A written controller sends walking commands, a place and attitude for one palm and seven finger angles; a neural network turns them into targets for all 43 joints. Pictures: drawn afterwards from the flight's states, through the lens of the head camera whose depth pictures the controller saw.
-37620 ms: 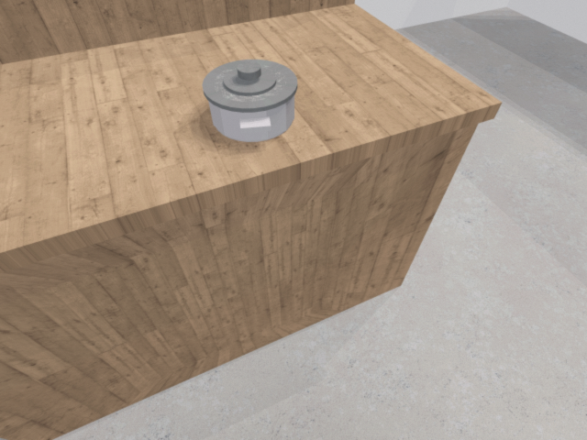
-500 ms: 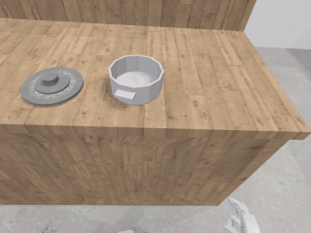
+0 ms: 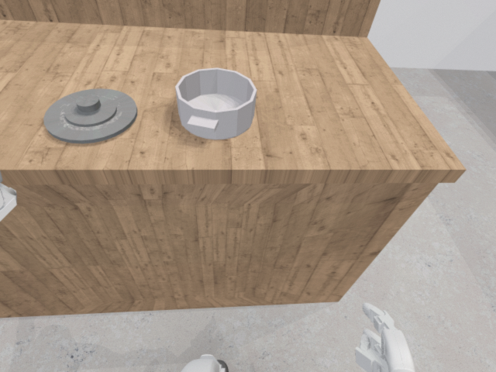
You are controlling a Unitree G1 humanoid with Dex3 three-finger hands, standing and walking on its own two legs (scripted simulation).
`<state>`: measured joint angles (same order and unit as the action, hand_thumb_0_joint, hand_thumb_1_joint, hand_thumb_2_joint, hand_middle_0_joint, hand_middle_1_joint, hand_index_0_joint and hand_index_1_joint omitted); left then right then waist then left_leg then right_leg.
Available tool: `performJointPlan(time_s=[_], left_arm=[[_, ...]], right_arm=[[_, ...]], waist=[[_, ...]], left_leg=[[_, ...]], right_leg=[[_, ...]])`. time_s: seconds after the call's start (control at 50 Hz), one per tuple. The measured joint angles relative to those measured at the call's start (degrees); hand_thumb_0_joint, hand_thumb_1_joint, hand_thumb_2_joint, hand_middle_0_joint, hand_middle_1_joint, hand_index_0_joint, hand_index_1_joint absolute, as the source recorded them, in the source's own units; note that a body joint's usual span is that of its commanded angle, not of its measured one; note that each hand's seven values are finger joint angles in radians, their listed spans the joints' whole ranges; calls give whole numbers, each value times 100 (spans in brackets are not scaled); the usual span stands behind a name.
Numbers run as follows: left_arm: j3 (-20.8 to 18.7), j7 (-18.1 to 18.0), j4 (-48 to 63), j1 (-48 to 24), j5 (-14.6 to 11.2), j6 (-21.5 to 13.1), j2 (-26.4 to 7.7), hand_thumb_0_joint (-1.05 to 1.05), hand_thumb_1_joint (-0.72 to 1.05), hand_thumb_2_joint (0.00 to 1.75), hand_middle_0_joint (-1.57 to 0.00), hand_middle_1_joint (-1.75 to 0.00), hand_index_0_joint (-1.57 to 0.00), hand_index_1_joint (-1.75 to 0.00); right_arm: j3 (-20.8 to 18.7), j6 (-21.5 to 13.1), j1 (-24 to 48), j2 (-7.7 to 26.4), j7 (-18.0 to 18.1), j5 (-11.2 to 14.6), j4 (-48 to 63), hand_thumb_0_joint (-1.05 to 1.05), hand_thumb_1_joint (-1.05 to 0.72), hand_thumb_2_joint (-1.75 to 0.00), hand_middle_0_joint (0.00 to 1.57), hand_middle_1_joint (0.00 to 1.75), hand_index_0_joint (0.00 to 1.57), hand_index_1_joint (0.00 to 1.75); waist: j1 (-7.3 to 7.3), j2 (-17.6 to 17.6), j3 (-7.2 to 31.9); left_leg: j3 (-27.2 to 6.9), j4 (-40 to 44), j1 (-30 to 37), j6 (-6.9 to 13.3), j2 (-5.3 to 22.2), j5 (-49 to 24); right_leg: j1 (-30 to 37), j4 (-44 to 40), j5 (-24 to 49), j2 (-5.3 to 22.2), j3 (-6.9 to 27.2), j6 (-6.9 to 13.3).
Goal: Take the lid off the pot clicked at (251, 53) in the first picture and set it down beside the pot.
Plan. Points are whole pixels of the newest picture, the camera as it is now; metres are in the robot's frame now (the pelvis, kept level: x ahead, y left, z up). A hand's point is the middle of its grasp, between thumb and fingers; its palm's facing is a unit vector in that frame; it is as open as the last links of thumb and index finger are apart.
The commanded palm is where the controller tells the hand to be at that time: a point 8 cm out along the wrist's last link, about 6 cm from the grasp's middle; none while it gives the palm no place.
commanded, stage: step back with the hand held close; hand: left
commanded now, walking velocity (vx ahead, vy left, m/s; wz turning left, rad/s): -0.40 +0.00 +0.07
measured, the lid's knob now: (88, 103) +0.56 +0.35 +0.11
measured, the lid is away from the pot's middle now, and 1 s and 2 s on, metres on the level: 0.25 0.25 0.25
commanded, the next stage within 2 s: stop stepping back and stand still in 0.16 s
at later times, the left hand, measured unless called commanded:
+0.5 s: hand out of the picture +0.03 +0.27 +0.29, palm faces +0.50 -0.83 -0.23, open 7.4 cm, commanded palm +0.01 +0.33 +0.29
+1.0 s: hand out of the picture +0.00 +0.38 +0.32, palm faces +0.54 -0.84 +0.01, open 7.4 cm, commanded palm -0.06 +0.39 +0.29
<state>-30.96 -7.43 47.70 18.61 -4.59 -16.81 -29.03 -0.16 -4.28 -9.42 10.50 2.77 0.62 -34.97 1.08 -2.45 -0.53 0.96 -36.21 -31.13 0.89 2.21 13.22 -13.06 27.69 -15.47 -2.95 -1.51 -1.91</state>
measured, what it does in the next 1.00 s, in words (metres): walks backwards: right foot, then left foot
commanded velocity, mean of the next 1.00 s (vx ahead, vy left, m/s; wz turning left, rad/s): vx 0.06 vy -0.07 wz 0.02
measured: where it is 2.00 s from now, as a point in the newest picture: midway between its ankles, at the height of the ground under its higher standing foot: outside the picture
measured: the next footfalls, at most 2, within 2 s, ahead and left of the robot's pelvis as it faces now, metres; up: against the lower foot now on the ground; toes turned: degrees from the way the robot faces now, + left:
right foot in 0.32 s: -0.07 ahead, -0.13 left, -0.01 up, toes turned -1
left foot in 0.50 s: -0.02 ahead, +0.13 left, +0.02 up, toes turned -1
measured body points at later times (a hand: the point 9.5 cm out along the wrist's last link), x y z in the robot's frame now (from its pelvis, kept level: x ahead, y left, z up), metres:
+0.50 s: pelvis -0.12 +0.05 -0.03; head -0.16 +0.12 +0.41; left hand +0.00 +0.31 +0.30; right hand +0.03 -0.20 -0.08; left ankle -0.06 +0.12 -0.74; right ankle -0.11 -0.13 -0.72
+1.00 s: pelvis -0.20 +0.11 -0.01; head -0.24 +0.17 +0.43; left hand -0.03 +0.43 +0.31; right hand -0.05 -0.14 -0.06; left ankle -0.17 +0.22 -0.72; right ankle -0.24 -0.01 -0.72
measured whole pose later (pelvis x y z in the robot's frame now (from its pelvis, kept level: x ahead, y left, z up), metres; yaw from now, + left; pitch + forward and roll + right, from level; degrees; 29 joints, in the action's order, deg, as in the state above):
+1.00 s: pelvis -0.20 +0.11 -0.01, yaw -2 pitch -2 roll -5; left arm -30.3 -8.6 32.9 -2.5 -4.8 -11.5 -25.6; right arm 0.9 -0.7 -13.9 11.2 2.7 1.8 -36.7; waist -0.8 3.3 5.0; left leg -0.8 -46.3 -21.7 2.8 4.9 25.5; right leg -10.3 35.1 -23.6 -1.4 -8.5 3.1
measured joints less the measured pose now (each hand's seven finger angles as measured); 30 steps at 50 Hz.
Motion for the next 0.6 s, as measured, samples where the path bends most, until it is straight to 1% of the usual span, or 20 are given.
performJointPlan(time_s=[0.04, 0.08, 0.1, 0.14, 0.18, 0.22, 0.26, 0.28, 0.3, 0.32, 0.34, 0.36, 0.38, 0.42, 0.44, 0.46, 0.5, 0.54, 0.56, 0.6], left_arm=[[-14, -6, 123, 30, 13, -50, -70, 1, 88, 89, -22, -30, -21, -31], [-54, -9, 191, -8, -5, -88, -146, 1, 88, 89, -22, -30, -22, -31], [-84, -17, 193, -68, -21, -104, -177, 1, 88, 89, -22, -30, -22, -31], [-176, -41, 89, -280, -71, -111, -195, 1, 88, 89, -22, -30, -22, -31], [-236, -69, -141, -605, -135, -39, -194, 1, 88, 89, -22, -30, -22, -31], [-292, -104, -343, -801, -192, 75, -181, 1, 88, 89, -22, -30, -22, -31], [-342, -124, -421, -727, -240, 211, -151, 1, 88, 89, -22, -30, -21, -31], [-129, -48, -725, -707, -151, 171, -84, 1, 88, 89, -21, -30, -21, -31], [43, 28, -848, -602, -168, 448, -14, 1, 88, 89, -21, -30, -21, -31], [73, 45, -739, -385, -177, 700, -43, 1, 88, 89, -21, -30, -21, -31], [40, 54, -535, -101, -164, 738, -54, 1, 89, 90, -21, -30, -21, -31], [72, 90, -294, 178, -125, 694, -22, 1, 89, 89, -21, -30, -21, -31], [136, 158, -24, 401, -78, 654, -32, 1, 88, 89, -21, -30, -21, -31], [153, 276, 531, 549, -8, 566, -175, 2, 88, 89, -22, -30, -21, -31], [137, 279, 699, 409, 34, 486, -241, 2, 88, 89, -22, -30, -22, -31], [137, 266, 691, 94, 69, 360, -288, 2, 88, 89, -22, -30, -22, -31], [150, 200, 205, -953, 106, 124, -248, 1, 87, 89, -22, -30, -22, -31], [9, 133, -558, -2059, 111, 77, -220, 1, 87, 89, -22, -30, -22, -31], [-73, 121, -912, -2434, 67, 161, -222, 0, 87, 89, -22, -30, -22, -31], [-213, 104, -1327, -2696, -57, 448, -144, 0, 88, 89, -22, -30, -21, -31]], right_arm=[[-31, 34, -48, 63, 26, 25, -2, 1, -90, -90, 21, 30, 20, 30], [-79, 65, -110, 121, 60, 55, 4, 1, -90, -90, 21, 30, 20, 30], [-103, 68, -136, 140, 81, 64, 5, 1, -90, -90, 21, 30, 20, 30], [-151, 31, -129, 123, 112, 22, -35, 1, -90, -90, 21, 30, 20, 30], [-194, -7, -98, 23, 71, -29, -95, 1, -91, -90, 20, 30, 20, 30], [-190, -54, -124, -69, -1, -34, -100, 1, -91, -90, 20, 30, 20, 30], [-168, -81, -184, -142, -77, -42, -82, 1, -91, -90, 20, 30, 20, 30], [-129, -149, -244, -77, -51, -60, -133, 1, -91, -90, 20, 30, 20, 30], [-128, -115, -263, -40, -81, -53, -149, 1, -90, -90, 20, 30, 20, 30], [-93, -60, -273, -53, -100, -35, -93, 1, -90, -90, 21, 30, 20, 30], [-46, -37, -229, -41, -106, -28, -50, 1, -90, -90, 21, 30, 20, 30], [-22, -6, -224, -3, -113, -27, -33, 1, -90, -90, 21, 30, 20, 30], [-20, 41, -303, 4, -126, 15, -39, 1, -90, -90, 21, 30, 20, 30], [13, 169, -537, -59, -130, 95, -101, 1, -90, -90, 21, 30, 20, 30], [52, 239, -634, -85, -97, 102, -122, 1, -90, -90, 21, 30, 20, 30], [84, 277, -710, -79, -64, 110, -119, 1, -90, -90, 21, 30, 20, 30], [67, 236, -736, 101, -43, 133, -9, 1, -90, -90, 21, 30, 20, 30], [-2, 113, -399, -25, -77, 141, -175, 1, -90, -90, 20, 30, 20, 30], [6, 75, -279, -149, -125, 145, -228, 1, -91, -90, 20, 30, 20, 30], [71, 12, -190, -386, -243, 134, -224, 1, -91, -90, 20, 30, 20, 30]], waist=[[58, -5, -21], [112, -10, -46], [121, -4, -62], [105, 22, -104], [98, 92, -183], [114, 113, -203], [124, 104, -121], [151, 2, 16], [126, -15, 72], [78, 141, 109], [55, 221, 56], [119, 165, -26], [165, 166, -21], [75, 408, 164], [0, 542, 274], [-63, 620, 369], [-96, 415, 440], [-108, 574, 107], [-87, 674, -15], [39, 738, -92]], left_leg=[[-105, -137, -38, -44, -45, -23], [-161, -213, -66, 62, -64, -312], [-160, -198, -70, 170, -65, -523], [-108, -15, -70, 399, -50, -1005], [-98, 338, 3, 429, -78, -1229], [-119, 779, 86, 401, -87, -1456], [-117, 1182, 121, 343, -86, -1549], [-233, 1143, -35, 268, -155, -1396], [-243, 1061, -101, 169, -211, -1257], [-133, 777, -242, 34, -321, -878], [-92, 158, -460, -105, -375, -287], [-158, -802, -661, -190, -391, 208], [-206, -1801, -802, -209, -431, 548], [-218, -3225, -737, -180, -416, 877], [-227, -3310, -491, -143, -318, 1006], [-264, -2894, -131, -104, -200, 1055], [-571, -1400, 498, 37, 39, 1334], [-447, -1538, 283, 210, -140, 1008], [-376, -1421, 294, 229, -198, 730], [-348, -881, 420, 143, -235, 259]], right_leg=[[-50, 187, -72, -14, -13, -37], [-113, 405, -153, -31, -36, -62], [-168, 530, -204, -36, -40, -27], [-478, 1208, -895, -149, 110, 144], [-802, 2223, -1351, -349, 305, 258], [-877, 2676, -1466, -487, 282, 314], [-696, 2401, -1518, -509, 131, 409], [-569, 2098, -1508, -460, 9, 432], [-321, 1619, -1503, -360, -2, 480], [-61, 979, -1351, -146, 42, 609], [-30, 760, -713, -6, 42, 508], [-27, 910, -507, -22, -22, 336], [-3, 1050, -541, -26, -84, 191], [-9, 1198, -724, 44, -68, 64], [-55, 1232, -775, 88, -43, 45], [-136, 1264, -739, 144, -61, 52], [-521, 1689, -960, 111, -172, 100], [-1026, 2849, -1302, 18, 301, 168], [-1226, 3379, -1332, -81, 469, 190], [-1473, 3938, -1266, -262, 509, 241]])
